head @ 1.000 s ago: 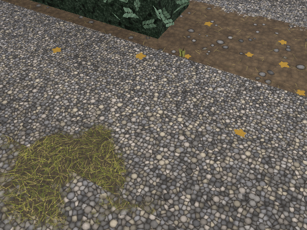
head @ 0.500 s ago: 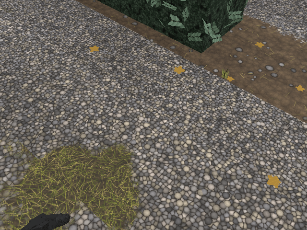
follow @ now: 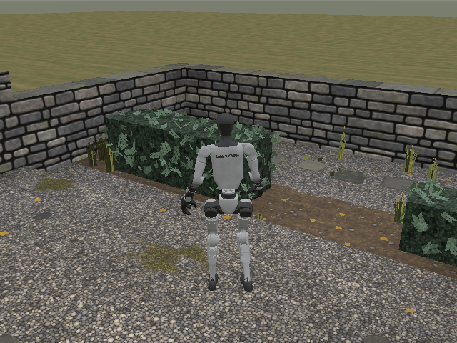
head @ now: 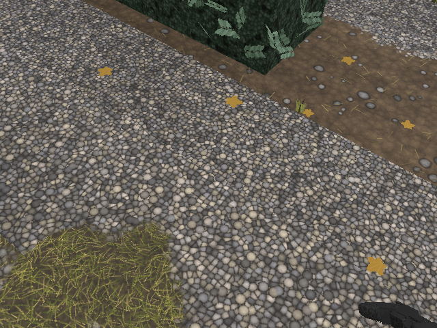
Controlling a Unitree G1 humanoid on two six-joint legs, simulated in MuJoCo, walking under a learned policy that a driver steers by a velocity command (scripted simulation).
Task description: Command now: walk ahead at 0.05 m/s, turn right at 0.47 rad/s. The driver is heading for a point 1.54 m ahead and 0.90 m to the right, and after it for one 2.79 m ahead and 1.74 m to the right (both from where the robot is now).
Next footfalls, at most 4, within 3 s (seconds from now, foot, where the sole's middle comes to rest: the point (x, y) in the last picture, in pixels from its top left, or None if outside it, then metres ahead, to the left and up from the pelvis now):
0.30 right None -0.03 -0.11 -0.77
0.96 left None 0.06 0.09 -0.77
1.40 right None -0.13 -0.08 -0.77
2.86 right None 0.24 -0.45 -0.96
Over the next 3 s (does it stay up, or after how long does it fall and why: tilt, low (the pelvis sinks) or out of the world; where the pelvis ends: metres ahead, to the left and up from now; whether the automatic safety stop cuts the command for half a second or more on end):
stays up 0.25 -0.33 -0.20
